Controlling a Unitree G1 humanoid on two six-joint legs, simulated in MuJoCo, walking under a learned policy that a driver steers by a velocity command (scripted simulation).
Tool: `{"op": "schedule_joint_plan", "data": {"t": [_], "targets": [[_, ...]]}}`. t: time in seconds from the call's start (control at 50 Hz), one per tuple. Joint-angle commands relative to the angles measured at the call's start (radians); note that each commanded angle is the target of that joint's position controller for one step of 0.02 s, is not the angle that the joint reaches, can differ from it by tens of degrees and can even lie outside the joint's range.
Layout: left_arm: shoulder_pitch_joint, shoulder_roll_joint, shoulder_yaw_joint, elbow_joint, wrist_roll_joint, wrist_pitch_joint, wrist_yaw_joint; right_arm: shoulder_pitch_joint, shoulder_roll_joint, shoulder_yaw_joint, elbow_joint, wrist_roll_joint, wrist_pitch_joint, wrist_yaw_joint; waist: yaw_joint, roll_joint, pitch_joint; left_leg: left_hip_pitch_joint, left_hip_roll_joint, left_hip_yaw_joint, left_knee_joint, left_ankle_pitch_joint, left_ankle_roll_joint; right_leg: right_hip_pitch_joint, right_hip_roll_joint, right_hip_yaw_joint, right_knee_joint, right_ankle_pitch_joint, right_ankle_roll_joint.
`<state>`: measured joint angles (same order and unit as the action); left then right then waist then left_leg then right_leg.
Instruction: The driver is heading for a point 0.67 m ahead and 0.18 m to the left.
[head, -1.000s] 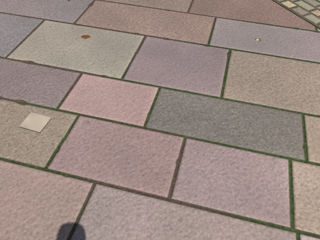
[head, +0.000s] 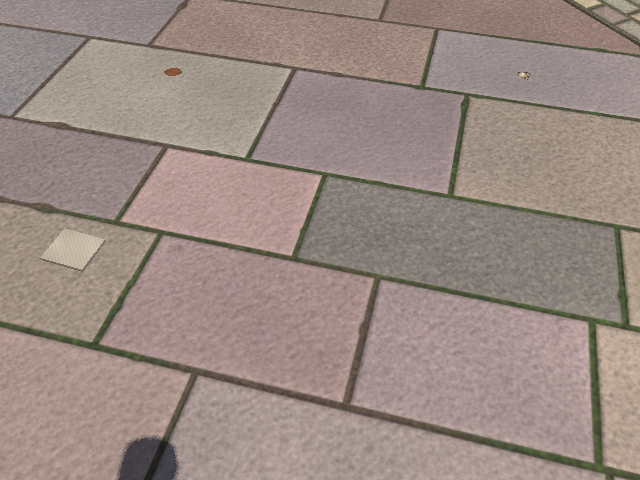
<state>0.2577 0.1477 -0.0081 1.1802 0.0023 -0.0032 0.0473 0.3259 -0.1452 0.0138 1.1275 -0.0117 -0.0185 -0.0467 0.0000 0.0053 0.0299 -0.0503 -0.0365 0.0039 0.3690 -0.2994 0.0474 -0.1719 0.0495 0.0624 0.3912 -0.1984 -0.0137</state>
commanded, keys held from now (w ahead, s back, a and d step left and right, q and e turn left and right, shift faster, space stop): no key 0.94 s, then w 0.06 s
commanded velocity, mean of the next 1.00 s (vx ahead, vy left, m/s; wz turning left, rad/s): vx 0.01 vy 0.00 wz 0.00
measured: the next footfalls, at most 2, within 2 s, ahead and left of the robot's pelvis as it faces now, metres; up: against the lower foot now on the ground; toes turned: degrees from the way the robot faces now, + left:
right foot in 1.34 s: +0.22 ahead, -0.13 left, +0.00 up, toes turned -4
left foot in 1.88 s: +0.53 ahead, +0.03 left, +0.00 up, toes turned +15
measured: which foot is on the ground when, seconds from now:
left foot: down 0.00-1.00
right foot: down 0.00-1.00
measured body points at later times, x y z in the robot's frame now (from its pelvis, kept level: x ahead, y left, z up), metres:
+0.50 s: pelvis +0.00 +0.01 +0.00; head +0.01 +0.02 +0.45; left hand -0.02 +0.23 -0.17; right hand -0.03 -0.20 -0.16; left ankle -0.06 +0.09 -0.74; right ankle +0.01 -0.11 -0.74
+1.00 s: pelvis +0.00 +0.02 +0.00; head +0.01 +0.03 +0.45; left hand -0.03 +0.23 -0.17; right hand -0.04 -0.19 -0.16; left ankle -0.06 +0.09 -0.74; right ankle +0.01 -0.11 -0.74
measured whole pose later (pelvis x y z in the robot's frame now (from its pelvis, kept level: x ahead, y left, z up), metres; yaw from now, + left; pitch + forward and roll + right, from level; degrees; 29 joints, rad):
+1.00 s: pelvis +0.00 +0.02 +0.00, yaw +0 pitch -1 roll +0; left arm 0.30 0.13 -0.02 1.19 0.00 0.01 0.05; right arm 0.38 -0.12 0.02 1.13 -0.01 -0.02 -0.05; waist 0.00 -0.01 0.02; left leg -0.04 -0.07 0.02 0.36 -0.30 0.08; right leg -0.18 0.01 0.07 0.42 -0.22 0.02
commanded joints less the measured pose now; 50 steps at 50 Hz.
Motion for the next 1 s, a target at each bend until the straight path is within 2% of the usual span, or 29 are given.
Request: {"op": "schedule_joint_plan", "data": {"t": [0.02, 0.94, 0.96, 0.98, 1.0], "targets": [[0.066, 0.077, 0.01, -0.005, 0.0, -0.001, 0.004, 0.089, -0.076, -0.01, -0.001, 0.0, -0.002, -0.004, 0.0, 0.004, 0.032, -0.059, 0.126, -0.084, -0.051, 0.289, 0.013, 0.026, -0.111, 0.082, -0.024, 0.25, -0.033], [0.112, 0.048, -0.003, 0.008, -0.002, 0.008, 0.006, 0.145, -0.051, -0.006, 0.004, 0.001, -0.006, -0.005, 0.001, 0.007, 0.062, -0.066, 0.13, -0.097, -0.074, 0.32, 0.021, -0.013, -0.115, 0.058, -0.008, 0.16, -0.004], [0.115, 0.041, -0.006, 0.01, 0.0, 0.008, 0.006, 0.153, -0.046, -0.004, 0.005, -0.001, -0.007, -0.004, -0.003, 0.009, 0.044, -0.059, 0.126, -0.101, -0.094, 0.232, 0.025, -0.008, -0.108, 0.054, -0.012, 0.113, -0.005], [0.104, 0.041, -0.005, 0.005, 0.003, 0.01, 0.005, 0.157, -0.055, -0.008, 0.005, -0.002, -0.006, -0.003, -0.01, 0.017, 0.055, -0.064, 0.122, -0.117, -0.121, 0.092, 0.033, -0.026, -0.093, 0.042, 0.002, 0.053, -0.007], [0.085, 0.046, -0.003, -0.008, 0.008, 0.01, 0.003, 0.169, -0.083, -0.019, 0.005, -0.002, -0.002, -0.002, -0.023, 0.045, 0.076, -0.066, 0.13, -0.154, -0.153, -0.089, 0.054, -0.072, -0.063, 0.012, 0.053, -0.033, -0.012]]}}
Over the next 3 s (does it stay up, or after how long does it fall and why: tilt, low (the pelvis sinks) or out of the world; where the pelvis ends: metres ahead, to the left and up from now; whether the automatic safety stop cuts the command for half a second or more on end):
stays up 0.70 0.04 0.00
